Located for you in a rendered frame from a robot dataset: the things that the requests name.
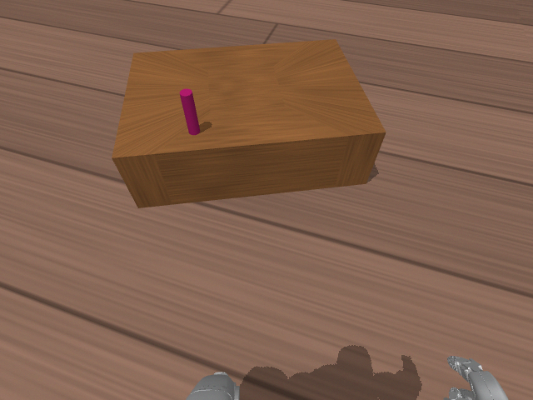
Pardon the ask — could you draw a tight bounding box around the right robot hand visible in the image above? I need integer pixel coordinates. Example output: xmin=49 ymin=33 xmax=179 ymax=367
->
xmin=444 ymin=356 xmax=509 ymax=400

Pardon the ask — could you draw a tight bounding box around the can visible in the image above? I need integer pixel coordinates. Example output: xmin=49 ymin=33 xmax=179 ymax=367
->
xmin=180 ymin=89 xmax=200 ymax=135

